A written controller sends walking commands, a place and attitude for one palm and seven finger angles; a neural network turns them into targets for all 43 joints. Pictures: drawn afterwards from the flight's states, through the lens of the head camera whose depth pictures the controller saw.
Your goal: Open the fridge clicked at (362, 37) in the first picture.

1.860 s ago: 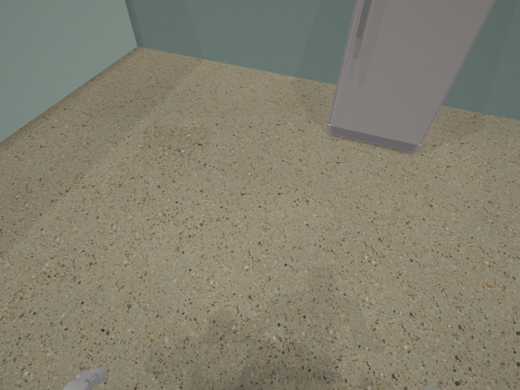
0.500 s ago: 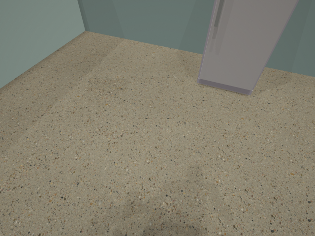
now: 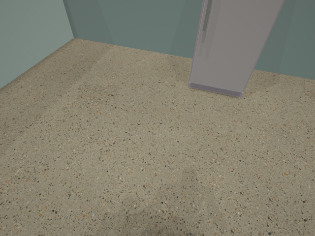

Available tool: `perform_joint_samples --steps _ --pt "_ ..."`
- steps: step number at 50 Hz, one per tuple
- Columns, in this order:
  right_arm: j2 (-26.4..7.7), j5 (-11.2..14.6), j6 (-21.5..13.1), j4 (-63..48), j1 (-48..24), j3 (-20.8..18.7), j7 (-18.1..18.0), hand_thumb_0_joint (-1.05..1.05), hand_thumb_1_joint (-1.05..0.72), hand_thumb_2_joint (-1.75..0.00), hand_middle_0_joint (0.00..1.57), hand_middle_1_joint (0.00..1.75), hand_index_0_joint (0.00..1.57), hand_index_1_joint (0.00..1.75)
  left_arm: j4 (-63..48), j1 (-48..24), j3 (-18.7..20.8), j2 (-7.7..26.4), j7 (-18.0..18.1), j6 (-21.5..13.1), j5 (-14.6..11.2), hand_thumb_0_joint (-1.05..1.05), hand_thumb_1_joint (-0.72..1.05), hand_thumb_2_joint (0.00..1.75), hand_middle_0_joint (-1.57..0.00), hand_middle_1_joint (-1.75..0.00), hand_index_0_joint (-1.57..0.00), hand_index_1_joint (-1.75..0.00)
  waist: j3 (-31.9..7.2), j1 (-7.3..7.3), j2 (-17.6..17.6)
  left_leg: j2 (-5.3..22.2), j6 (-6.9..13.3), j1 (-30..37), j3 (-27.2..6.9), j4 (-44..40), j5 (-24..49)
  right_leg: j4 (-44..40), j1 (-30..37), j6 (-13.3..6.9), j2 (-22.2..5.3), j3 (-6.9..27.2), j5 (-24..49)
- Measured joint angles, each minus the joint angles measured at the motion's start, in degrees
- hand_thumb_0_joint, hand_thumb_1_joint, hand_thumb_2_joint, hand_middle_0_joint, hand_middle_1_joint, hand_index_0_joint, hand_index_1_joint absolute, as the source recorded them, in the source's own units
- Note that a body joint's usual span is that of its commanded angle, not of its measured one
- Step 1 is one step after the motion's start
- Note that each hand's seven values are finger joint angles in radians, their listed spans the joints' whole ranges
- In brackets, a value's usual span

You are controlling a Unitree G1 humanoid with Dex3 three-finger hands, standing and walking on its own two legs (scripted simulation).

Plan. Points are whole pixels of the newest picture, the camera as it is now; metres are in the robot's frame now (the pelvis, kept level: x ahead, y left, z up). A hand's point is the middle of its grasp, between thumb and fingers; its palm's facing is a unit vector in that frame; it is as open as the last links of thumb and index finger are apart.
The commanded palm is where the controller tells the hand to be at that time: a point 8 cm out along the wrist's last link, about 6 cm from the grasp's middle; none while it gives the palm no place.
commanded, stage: walk to a spot facing it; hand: left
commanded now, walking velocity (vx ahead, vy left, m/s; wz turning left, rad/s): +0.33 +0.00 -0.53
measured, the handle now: out of the picture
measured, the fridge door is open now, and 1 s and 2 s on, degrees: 0 0 0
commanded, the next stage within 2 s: turn to face it in 2.00 s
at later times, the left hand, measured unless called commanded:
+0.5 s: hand out of the picture +0.15 +0.13 -0.16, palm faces -0.14 -0.98 -0.17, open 7.4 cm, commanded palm none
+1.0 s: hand (131, 141) +0.51 +0.15 -0.17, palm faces -0.31 -0.93 -0.17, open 7.4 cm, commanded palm none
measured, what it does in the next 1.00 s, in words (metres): walks ahead, turning right: right foot, then left foot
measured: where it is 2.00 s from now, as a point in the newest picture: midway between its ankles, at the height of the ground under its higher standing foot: (191, 163)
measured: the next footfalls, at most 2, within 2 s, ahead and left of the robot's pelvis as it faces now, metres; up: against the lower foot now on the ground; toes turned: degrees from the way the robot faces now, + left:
right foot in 0.18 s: +0.11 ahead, -0.13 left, +0.00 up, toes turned -11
left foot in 0.64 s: +0.38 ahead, +0.07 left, +0.00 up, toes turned -5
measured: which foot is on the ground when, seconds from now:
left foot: down 0.00-0.18, up 0.20-0.62, down 0.64-1.00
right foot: down 0.00-0.00, up 0.02-0.16, down 0.18-0.66, up 0.68-1.00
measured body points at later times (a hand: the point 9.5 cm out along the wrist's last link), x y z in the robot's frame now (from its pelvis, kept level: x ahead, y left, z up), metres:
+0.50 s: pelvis +0.15 -0.04 +0.01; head +0.17 -0.04 +0.46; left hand +0.15 +0.19 -0.15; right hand +0.19 -0.29 -0.14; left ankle +0.25 +0.09 -0.68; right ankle +0.07 -0.13 -0.74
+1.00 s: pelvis +0.38 -0.01 +0.01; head +0.39 +0.01 +0.46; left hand +0.52 +0.20 -0.15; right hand +0.24 -0.21 -0.13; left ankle +0.34 +0.07 -0.74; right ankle +0.37 -0.17 -0.65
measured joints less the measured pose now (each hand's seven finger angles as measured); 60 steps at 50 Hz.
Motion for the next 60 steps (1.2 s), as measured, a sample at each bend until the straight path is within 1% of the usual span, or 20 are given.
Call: perform_joint_samples --steps 2,5,8,9,10,13,15,21,26,30,32,33,35,37,40,45,49,55,58,60 --pt "1.1 0.1 -0.7 -0.5 1.7 -0.4 -0.1 0.00 -0.90 -0.90 0.20 0.30 0.20 0.30 -0.2 1.8 0.4 -0.9 -0.4 0.1 0.0 0.00 0.91 0.90 -0.20 -0.30 -0.20 -0.29 0.3 0.04 -0.4 0.4 -0.2 0.6 1.6 0.7 -1.4 5.9 -2.5 -0.2 -0.2 -0.8 -3.5" --pt "2.1 0.1 -1.9 -0.8 4.2 -1.0 -0.3 0.00 -0.90 -0.90 0.21 0.30 0.20 0.30 -0.4 2.9 0.8 -2.5 -1.0 0.3 0.0 0.00 0.91 0.90 -0.20 -0.30 -0.20 -0.29 1.6 -0.58 -0.1 1.4 -0.9 3.1 3.8 -0.4 -2.4 14.3 -7.0 0.2 -1.4 -4.2 -7.7" --pt "2.0 -0.1 -2.0 -0.1 6.5 -1.4 -0.5 0.00 -0.90 -0.90 0.21 0.30 0.20 0.30 -1.5 2.3 1.2 -4.0 -1.5 -0.7 0.0 0.01 0.91 0.90 -0.20 -0.30 -0.20 -0.29 3.3 -1.12 1.5 3.3 -2.3 4.5 4.8 1.2 -4.6 10.0 -7.8 0.1 -2.4 -7.5 -5.1" --pt "1.9 0.0 -1.7 0.2 7.4 -1.5 -0.4 0.00 -0.90 -0.90 0.21 0.30 0.20 0.30 -2.3 2.3 1.3 -4.1 -1.6 -1.6 0.1 0.01 0.91 0.90 -0.20 -0.30 -0.20 -0.29 3.7 -1.07 1.9 4.2 -2.3 3.5 5.0 4.8 -6.5 6.6 -7.0 -0.2 -2.4 -8.1 -1.2" --pt "2.0 0.2 -1.2 0.8 7.8 -1.5 -0.4 0.00 -0.90 -0.90 0.21 0.30 0.20 0.30 -3.0 2.2 1.5 -4.1 -1.4 -2.8 0.2 0.01 0.91 0.90 -0.20 -0.30 -0.20 -0.30 3.9 -0.81 1.8 4.7 -2.1 1.0 4.5 11.7 -9.0 6.9 -7.3 -0.9 -2.3 -8.5 3.6" --pt "2.3 0.3 0.1 2.3 7.3 -1.8 0.0 0.00 -0.90 -0.90 0.20 0.30 0.20 0.30 -3.3 2.4 1.7 -4.8 0.1 -4.6 -0.3 0.00 0.91 0.90 -0.20 -0.30 -0.20 -0.30 4.4 -0.11 2.0 4.1 -0.9 -7.6 0.8 31.3 -8.7 7.4 -5.1 -2.6 -0.7 -8.8 1.4" --pt "2.5 0.1 0.1 2.0 6.1 -2.1 0.3 0.01 -0.91 -0.90 0.20 0.30 0.20 0.30 -3.0 3.5 1.5 -5.4 0.7 -4.7 -0.3 0.00 0.91 0.90 -0.20 -0.30 -0.20 -0.29 3.9 0.19 1.5 4.0 -1.0 -12.6 0.9 36.4 -5.0 3.7 -2.5 -2.8 0.1 -8.0 1.4" --pt "3.5 -0.1 -1.0 -2.7 0.9 -2.8 0.8 0.00 -0.91 -0.90 0.20 0.30 0.20 0.30 -0.5 6.6 0.8 -7.3 1.0 -4.9 0.1 0.00 0.91 0.90 -0.20 -0.30 -0.20 -0.30 2.3 -0.71 0.7 5.3 -2.5 -22.5 1.2 31.8 4.5 -7.3 4.0 -2.4 1.0 -4.7 4.7" --pt "4.6 0.0 -1.3 -4.7 -2.0 -2.8 1.3 0.00 -0.91 -0.90 0.20 0.30 0.20 0.30 0.5 7.7 0.8 -8.0 1.3 -5.6 0.2 0.00 0.91 0.90 -0.20 -0.30 -0.20 -0.30 2.1 0.00 0.9 5.7 -2.8 -24.1 1.0 22.6 7.8 -11.0 8.4 -1.2 1.3 -3.1 3.4" --pt "5.6 0.1 -1.8 -5.2 -3.5 -2.5 1.6 0.00 -0.91 -0.90 0.20 0.30 0.20 0.30 1.0 8.3 1.1 -7.7 1.7 -5.6 0.4 0.00 0.91 0.90 -0.20 -0.30 -0.20 -0.30 2.4 1.48 0.3 4.6 -1.8 -20.3 1.9 12.4 6.6 -10.3 11.3 0.4 0.7 -2.0 -0.4" --pt "6.0 0.1 -2.7 -5.5 -3.8 -2.1 1.4 0.00 -0.91 -0.90 0.20 0.30 0.20 0.30 1.4 9.0 1.4 -7.3 1.8 -5.4 0.2 0.00 0.91 0.90 -0.20 -0.30 -0.20 -0.30 2.4 1.71 -0.3 3.4 -1.0 -16.1 2.9 6.0 7.3 -6.7 11.6 1.3 0.0 -1.2 -4.1" --pt "6.5 -0.1 -3.5 -5.5 -4.1 -2.0 1.2 0.00 -0.91 -0.90 0.20 0.30 0.20 0.30 1.8 8.8 1.7 -6.9 1.7 -5.1 0.0 0.00 0.91 0.90 -0.20 -0.30 -0.20 -0.30 2.8 1.40 -1.4 2.6 0.4 -15.3 3.7 6.5 7.0 -1.5 10.1 1.2 -0.9 -0.8 -6.3" --pt "7.3 -0.4 -4.5 -5.9 -4.1 -1.6 0.8 0.00 -0.91 -0.90 0.20 0.30 0.20 0.30 2.5 7.6 2.2 -6.3 1.6 -4.1 -0.3 0.00 0.91 0.90 -0.20 -0.30 -0.20 -0.30 3.7 1.19 -2.4 2.4 2.6 -14.1 5.6 9.2 4.0 16.8 3.5 -0.1 -1.2 -0.6 -9.0" --pt "8.0 -0.4 -4.8 -5.7 -2.7 -1.3 0.3 0.00 -0.91 -0.90 0.20 0.30 0.20 0.30 2.7 6.3 2.6 -5.6 1.5 -3.6 -0.1 0.00 0.91 0.90 -0.20 -0.30 -0.20 -0.29 3.7 0.67 -2.5 2.5 3.4 -10.7 7.2 7.5 2.8 31.2 -3.3 -0.7 -1.5 -1.9 -6.0" --pt "8.4 0.3 -5.6 -4.7 0.6 -2.3 -1.3 -0.01 -0.93 -0.90 0.21 0.30 0.20 0.30 1.8 3.7 3.4 -4.5 1.0 -3.2 0.3 0.00 0.91 0.90 -0.19 -0.30 -0.20 -0.29 3.4 -0.21 -2.5 1.8 3.5 -5.0 9.0 1.5 3.4 39.0 -11.5 -0.4 -3.4 -4.1 0.7" --pt "7.0 0.2 -5.6 -1.5 6.7 -2.5 -1.9 -0.02 -0.95 -0.90 0.21 0.30 0.20 0.30 -1.0 -0.5 4.4 -3.4 0.7 -2.2 0.8 0.00 0.91 0.90 -0.19 -0.30 -0.19 -0.29 2.1 -0.81 -2.7 0.5 3.5 1.9 11.3 -5.8 3.4 38.6 -20.5 0.6 -5.5 -4.5 8.1" --pt "7.5 0.3 -5.1 1.3 11.5 -2.1 -2.0 -0.01 -0.93 -0.90 0.20 0.30 0.20 0.30 -2.1 -3.1 4.5 -3.7 0.4 -1.3 0.8 0.00 0.91 0.90 -0.19 -0.29 -0.19 -0.29 1.7 -1.32 -2.9 -0.5 3.2 6.3 13.0 -8.6 1.8 35.5 -23.9 1.3 -6.4 -4.9 11.6" --pt "9.3 -0.2 -4.8 3.8 16.6 -1.3 -1.9 0.00 -0.92 -0.90 0.20 0.30 0.20 0.30 -2.3 -6.5 3.3 -5.8 -0.3 -0.5 0.8 0.00 0.91 0.90 -0.19 -0.29 -0.19 -0.29 3.2 -3.59 -1.5 -0.7 1.8 12.4 15.1 -10.8 -1.8 20.8 -22.0 0.8 -6.9 -8.9 11.8" --pt "10.0 -0.4 -4.6 4.9 18.2 -1.0 -1.7 0.00 -0.91 -0.90 0.20 0.30 0.20 0.30 -2.5 -8.4 2.7 -7.0 -0.4 -0.7 0.6 0.00 0.91 0.90 -0.19 -0.30 -0.19 -0.29 4.5 -4.93 -0.5 -0.1 0.5 14.8 16.2 -10.4 -4.4 13.0 -19.4 -0.7 -5.7 -10.9 9.3" --pt "10.4 -0.4 -4.2 5.6 19.2 -0.9 -1.6 0.00 -0.91 -0.90 0.20 0.30 0.20 0.30 -3.1 -9.3 2.3 -7.7 -0.4 -1.4 0.6 0.00 0.91 0.90 -0.19 -0.30 -0.19 -0.29 5.2 -5.37 0.6 1.4 -0.7 15.7 16.7 -7.9 -7.2 9.0 -16.8 -2.2 -4.0 -12.3 6.9"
